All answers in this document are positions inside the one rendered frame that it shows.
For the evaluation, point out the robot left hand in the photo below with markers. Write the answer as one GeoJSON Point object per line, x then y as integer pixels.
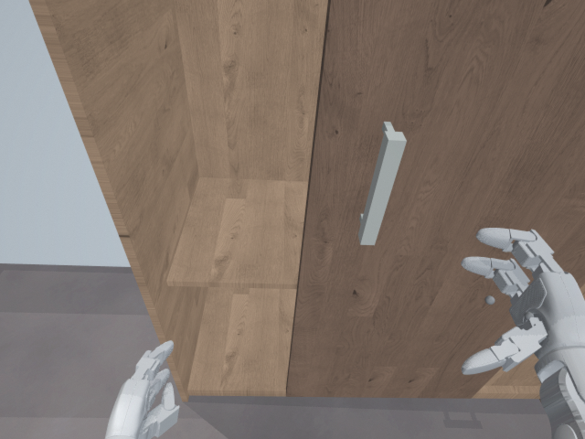
{"type": "Point", "coordinates": [137, 396]}

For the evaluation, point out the wardrobe door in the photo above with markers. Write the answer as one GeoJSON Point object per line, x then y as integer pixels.
{"type": "Point", "coordinates": [523, 374]}
{"type": "Point", "coordinates": [490, 96]}

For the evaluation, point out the robot right forearm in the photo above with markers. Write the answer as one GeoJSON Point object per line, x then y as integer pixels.
{"type": "Point", "coordinates": [562, 392]}

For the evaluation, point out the robot right hand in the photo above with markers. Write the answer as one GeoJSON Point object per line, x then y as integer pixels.
{"type": "Point", "coordinates": [554, 298]}

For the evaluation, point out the handle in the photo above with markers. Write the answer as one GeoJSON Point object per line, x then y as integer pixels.
{"type": "Point", "coordinates": [390, 153]}

